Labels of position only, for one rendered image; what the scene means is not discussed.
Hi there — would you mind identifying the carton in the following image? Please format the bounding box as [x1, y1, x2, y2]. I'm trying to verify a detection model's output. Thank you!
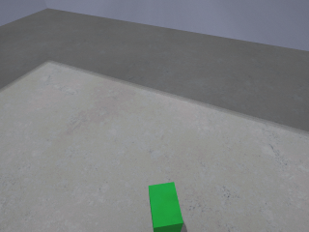
[148, 182, 183, 232]

